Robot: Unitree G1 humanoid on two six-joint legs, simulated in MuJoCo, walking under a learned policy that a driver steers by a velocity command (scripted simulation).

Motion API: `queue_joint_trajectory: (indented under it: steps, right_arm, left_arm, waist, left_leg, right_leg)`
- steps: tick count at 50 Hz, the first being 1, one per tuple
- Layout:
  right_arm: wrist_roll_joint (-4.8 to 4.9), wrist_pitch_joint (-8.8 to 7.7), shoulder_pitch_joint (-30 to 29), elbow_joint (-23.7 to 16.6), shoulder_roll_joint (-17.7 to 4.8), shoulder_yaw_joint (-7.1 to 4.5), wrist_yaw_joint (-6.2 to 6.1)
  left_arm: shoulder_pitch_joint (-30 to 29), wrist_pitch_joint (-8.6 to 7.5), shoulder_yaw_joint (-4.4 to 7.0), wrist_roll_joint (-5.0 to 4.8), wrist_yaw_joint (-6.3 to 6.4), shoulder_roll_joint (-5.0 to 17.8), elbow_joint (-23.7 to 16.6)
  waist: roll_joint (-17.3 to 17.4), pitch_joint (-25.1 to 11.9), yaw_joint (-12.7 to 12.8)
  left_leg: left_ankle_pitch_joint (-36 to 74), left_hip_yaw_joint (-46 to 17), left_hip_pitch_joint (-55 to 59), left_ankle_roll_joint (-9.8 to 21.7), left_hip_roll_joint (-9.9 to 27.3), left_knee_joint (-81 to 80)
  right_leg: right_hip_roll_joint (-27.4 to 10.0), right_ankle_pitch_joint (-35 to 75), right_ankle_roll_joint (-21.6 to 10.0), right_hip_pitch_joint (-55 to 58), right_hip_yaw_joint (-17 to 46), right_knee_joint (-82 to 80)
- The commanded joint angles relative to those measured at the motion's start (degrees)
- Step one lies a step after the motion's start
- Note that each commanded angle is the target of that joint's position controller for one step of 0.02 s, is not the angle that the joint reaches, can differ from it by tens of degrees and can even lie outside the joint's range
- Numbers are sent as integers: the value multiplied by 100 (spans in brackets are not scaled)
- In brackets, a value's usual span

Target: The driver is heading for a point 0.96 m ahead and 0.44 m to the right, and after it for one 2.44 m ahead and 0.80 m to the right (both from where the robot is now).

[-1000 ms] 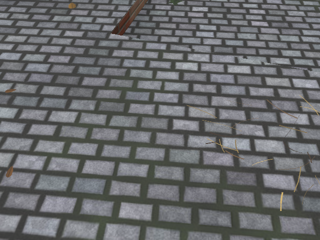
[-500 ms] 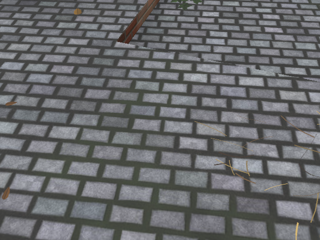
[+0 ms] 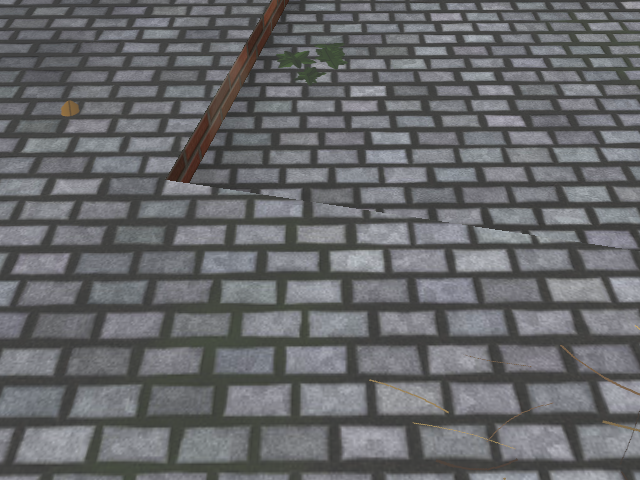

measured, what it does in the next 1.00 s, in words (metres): walks ahead, turning right: right foot, then left foot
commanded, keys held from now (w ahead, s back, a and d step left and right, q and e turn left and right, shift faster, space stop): w+e+shift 1.00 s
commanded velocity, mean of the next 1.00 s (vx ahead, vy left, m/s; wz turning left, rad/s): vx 1.00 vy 0.00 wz -0.88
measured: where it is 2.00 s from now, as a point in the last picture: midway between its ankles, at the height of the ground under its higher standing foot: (508, 265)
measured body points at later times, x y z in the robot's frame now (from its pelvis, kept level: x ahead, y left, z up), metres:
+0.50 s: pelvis +0.46 -0.05 +0.00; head +0.48 -0.05 +0.45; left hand +0.51 +0.23 -0.13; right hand +0.62 -0.33 -0.05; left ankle +0.70 +0.09 -0.66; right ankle +0.37 -0.04 -0.73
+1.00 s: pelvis +0.87 -0.20 -0.01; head +0.88 -0.22 +0.43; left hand +1.22 -0.28 -0.05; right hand +0.60 -0.32 -0.14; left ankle +0.83 +0.01 -0.73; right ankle +0.93 -0.40 -0.67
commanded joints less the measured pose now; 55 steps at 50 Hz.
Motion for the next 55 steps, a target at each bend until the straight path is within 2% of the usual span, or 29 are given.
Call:
queue_joint_trajectory:
  steps: [1,5,7,10,11,12,13,14,15,17,19,22,25,28,30,32,33,34,35,36,37,40,42,45,48,51,53,54,55]
  right_arm:
    - [58,-244,-403,-387,-352,-1,9]
    - [90,-277,142,-171,-468,78,-143]
    - [59,-220,177,-163,-717,66,-304]
    - [-83,64,-227,-301,-1227,-79,-570]
    - [-159,158,-682,-454,-1366,-141,-577]
    - [-146,194,-1104,-535,-1385,-197,-473]
    - [-259,25,-1367,-941,-277,84,-329]
    - [39,-95,-1101,-1556,-231,179,-247]
    - [-63,-248,-1414,-1575,-558,216,-208]
    - [-184,-226,-1621,-1556,-679,200,-160]
    - [-367,78,-1554,-1563,-596,254,-123]
    - [-274,217,-2503,-2033,-505,343,-46]
    - [-82,196,-3101,-2256,-386,414,2]
    - [-30,170,-3312,-2390,-543,381,-30]
    - [-26,135,-2765,-2251,-859,252,-109]
    - [-20,75,-700,-1774,-1427,-25,-280]
    - [-192,61,596,-1584,-1838,-183,-400]
    - [-335,97,-18,-1681,-2249,-265,-351]
    - [-267,163,-719,-1805,-1698,-278,-307]
    - [-206,188,-1055,-1839,-1110,-135,-285]
    - [-205,198,-1064,-1703,-860,-74,-261]
    - [-85,82,-585,-1132,-560,16,-210]
    - [10,-27,-565,-999,-532,27,-141]
    - [-16,-128,-815,-919,-680,15,-125]
    - [-18,-106,-384,-702,-823,4,-169]
    - [-25,-19,-68,-655,-1252,-81,-274]
    - [-1,128,-94,-650,-1552,-120,-369]
    - [4,168,-235,-707,-1577,-106,-359]
    - [45,178,-279,-724,-1393,-96,-285]
  left_arm:
    - [-387,-3,27,-75,-49,275,-298]
    - [-1121,-101,-77,-74,-158,108,-485]
    - [-1050,-104,-46,-32,-167,295,-432]
    - [609,-33,159,-18,-110,841,36]
    - [1960,-12,321,-27,-35,1129,432]
    - [2627,23,495,-104,88,1326,636]
    - [2146,96,532,-127,154,1492,698]
    - [1812,115,616,-2,169,1852,500]
    - [1626,109,589,28,210,1423,360]
    - [1239,38,489,20,245,1024,426]
    - [1033,-135,413,-41,281,958,343]
    - [1066,-307,465,-65,240,1176,273]
    - [1403,-310,550,-144,174,1286,316]
    - [1587,-264,606,-152,178,1381,311]
    - [1450,-247,639,-110,227,1529,247]
    - [931,-290,669,-44,182,1748,106]
    - [786,-363,459,-30,200,944,-109]
    - [1552,-355,246,-367,195,328,-520]
    - [1237,-229,241,-179,278,830,-349]
    - [690,-155,297,-43,230,1029,-350]
    - [438,-96,308,17,156,1008,-395]
    - [36,145,190,105,-60,554,-761]
    - [-258,239,123,109,-108,461,-1046]
    - [-729,281,68,78,-163,543,-1362]
    - [-1348,282,26,79,-292,579,-1462]
    - [-1322,241,39,60,-314,621,-1381]
    - [-109,150,105,208,-213,736,-964]
    - [1078,98,210,224,-109,884,-501]
    - [1542,89,329,241,42,1136,-182]
  waist:
    - [236,947,162]
    - [240,819,-39]
    - [562,502,86]
    - [951,-457,1042]
    - [949,-933,1674]
    - [392,-936,2023]
    - [-1038,-529,1156]
    - [-1149,-1482,748]
    - [28,-983,800]
    - [912,132,185]
    - [1038,476,-154]
    - [672,762,24]
    - [176,524,466]
    - [-115,299,675]
    - [-139,-108,396]
    - [-53,-1213,-789]
    - [757,-2018,-1149]
    - [2810,-2709,-243]
    - [1849,-1943,-249]
    - [1018,-1116,-327]
    - [465,-616,-274]
    - [717,-14,-10]
    - [742,128,140]
    - [745,447,364]
    - [399,839,146]
    - [623,602,269]
    - [730,52,925]
    - [707,-449,1374]
    - [292,-609,1437]
  left_leg:
    - [1606,-313,-1243,-228,1253,-1836]
    - [4379,379,-80,-546,1331,-1740]
    - [6686,569,777,-705,1475,-1092]
    - [8848,543,1157,-759,1819,1485]
    - [8564,396,516,-679,1912,3211]
    - [5122,457,-557,-570,1232,5716]
    - [-1136,-60,-3219,-556,377,7578]
    - [-1342,-1237,-4843,-697,298,8174]
    - [-707,-1564,-5083,-516,648,7345]
    - [-336,-1479,-4408,-566,1042,6134]
    - [-390,-1376,-3756,-797,1316,5389]
    - [580,-975,-3040,-1005,1392,3623]
    - [2089,-824,-2394,-892,1103,2106]
    - [2180,-887,-2139,-754,856,1275]
    - [1631,-959,-1270,-674,594,888]
    - [724,-1089,1022,-524,810,1139]
    - [-1379,-2439,2372,-401,2156,1122]
    - [-2452,-5959,3105,190,3675,-339]
    - [-3621,-6057,2350,358,3397,-608]
    - [-2997,-4771,1563,261,3016,-504]
    - [-1745,-3819,883,179,2780,-477]
    - [50,-2200,58,-103,2377,-641]
    - [1050,-1469,-129,-189,2348,-823]
    - [1975,-355,-546,-294,2123,-1109]
    - [2845,501,-313,-454,1780,-1311]
    - [6256,836,356,-591,1920,-585]
    - [7616,619,174,-460,2185,1115]
    - [7116,497,-274,-352,2205,2434]
    - [3627,571,-1210,-398,1603,4380]
  right_leg:
    - [31,1061,-42,272,-358,-986]
    - [311,1782,-287,685,-1242,-2486]
    - [693,1590,-409,1055,-1606,-2926]
    - [1245,485,-604,2739,-1685,-3056]
    - [1132,14,-889,4014,-1222,-3212]
    - [794,-361,-1203,4909,-640,-3676]
    - [47,780,-1444,5843,729,-2728]
    - [-872,-972,-2641,6896,3508,-4124]
    - [-1057,-2265,-2346,6316,4143,-5325]
    - [-668,-1843,-1794,4375,3322,-5710]
    - [-180,-1421,-1593,3054,2569,-5830]
    - [344,-383,-1421,1910,1872,-6073]
    - [578,874,-1006,2272,1613,-5801]
    - [393,1705,-778,3224,1790,-5355]
    - [355,2785,-529,3668,1896,-4497]
    - [618,2854,-281,3035,1664,-2033]
    - [935,179,-294,2049,1219,17]
    - [1344,-2487,-100,476,546,1427]
    - [754,-1823,-194,-245,326,1806]
    - [472,-1354,-171,-315,155,1565]
    - [289,-1172,-132,-179,82,1316]
    - [-74,-1166,-75,-164,71,1044]
    - [-124,-831,-76,-340,-31,901]
    - [-116,111,-73,-184,-253,61]
    - [133,531,-273,263,-1014,-1418]
    - [655,224,-544,1224,-1617,-2155]
    - [1082,-200,-682,2856,-1315,-2677]
    - [1050,182,-838,4243,-821,-3233]
    - [602,614,-922,5317,-167,-3839]
Next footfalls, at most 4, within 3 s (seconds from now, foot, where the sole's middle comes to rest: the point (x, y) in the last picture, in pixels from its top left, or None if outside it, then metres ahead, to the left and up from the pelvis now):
0.24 right None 0.40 -0.05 -0.77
0.66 left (333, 342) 0.87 -0.02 -0.77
1.10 right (499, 291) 1.01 -0.45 -0.77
1.48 left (482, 246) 1.17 -0.45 -0.77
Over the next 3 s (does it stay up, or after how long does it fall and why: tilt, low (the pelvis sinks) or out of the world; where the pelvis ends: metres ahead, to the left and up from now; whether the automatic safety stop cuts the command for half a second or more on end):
stays up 1.03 -0.44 0.01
